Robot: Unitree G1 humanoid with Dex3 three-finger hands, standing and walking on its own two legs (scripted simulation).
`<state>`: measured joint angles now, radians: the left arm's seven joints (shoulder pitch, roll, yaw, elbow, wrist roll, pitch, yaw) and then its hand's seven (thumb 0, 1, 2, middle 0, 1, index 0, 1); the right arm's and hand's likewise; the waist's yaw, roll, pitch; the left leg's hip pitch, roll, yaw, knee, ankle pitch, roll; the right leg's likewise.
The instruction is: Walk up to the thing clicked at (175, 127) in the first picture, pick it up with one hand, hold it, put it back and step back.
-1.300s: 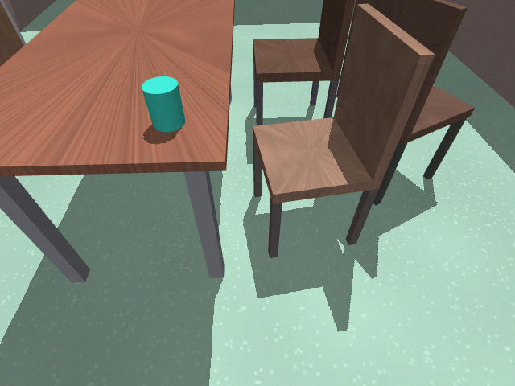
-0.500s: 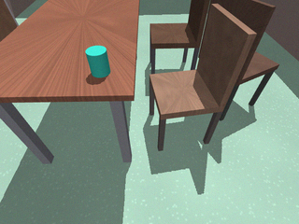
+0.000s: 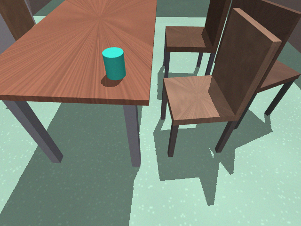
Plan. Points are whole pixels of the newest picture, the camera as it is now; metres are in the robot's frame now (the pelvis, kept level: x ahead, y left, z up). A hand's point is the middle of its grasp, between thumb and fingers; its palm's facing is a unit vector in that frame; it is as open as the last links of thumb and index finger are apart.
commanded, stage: walk up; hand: left
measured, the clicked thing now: (114, 63) +0.75 +0.21 +0.03
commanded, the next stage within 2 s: none
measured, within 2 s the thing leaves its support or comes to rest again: neither
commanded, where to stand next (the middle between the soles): +0.28 +0.00 m, yaw +1 degrees
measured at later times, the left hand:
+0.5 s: hand (52, 207) +0.21 +0.34 -0.15, palm faces -0.05 -0.94 -0.34, open 7.4 cm
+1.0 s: hand (90, 170) +0.35 +0.26 -0.17, palm faces +0.01 -0.95 -0.32, open 7.4 cm
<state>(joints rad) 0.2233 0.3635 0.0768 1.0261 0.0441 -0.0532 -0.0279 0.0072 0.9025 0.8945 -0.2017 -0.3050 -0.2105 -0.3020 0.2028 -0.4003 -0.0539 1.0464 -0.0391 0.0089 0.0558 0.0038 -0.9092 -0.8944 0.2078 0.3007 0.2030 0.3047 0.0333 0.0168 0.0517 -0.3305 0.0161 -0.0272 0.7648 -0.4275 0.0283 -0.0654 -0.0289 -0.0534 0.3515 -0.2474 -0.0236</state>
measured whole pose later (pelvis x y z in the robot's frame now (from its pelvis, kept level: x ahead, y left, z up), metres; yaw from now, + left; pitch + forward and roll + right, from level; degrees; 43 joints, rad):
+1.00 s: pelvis +0.24 +0.01 -0.03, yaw +2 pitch -3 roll +1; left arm 0.13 0.36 0.03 0.87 0.00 0.03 -0.01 0.01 0.90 0.89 -0.20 -0.31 -0.21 -0.30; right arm 0.24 -0.38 -0.02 0.91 -0.02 -0.02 -0.02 0.00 -0.91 -0.89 0.21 0.30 0.20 0.30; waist 0.00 -0.04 0.13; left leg -0.31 -0.01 0.01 0.68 -0.30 0.00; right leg -0.37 -0.05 -0.08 0.72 -0.29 -0.03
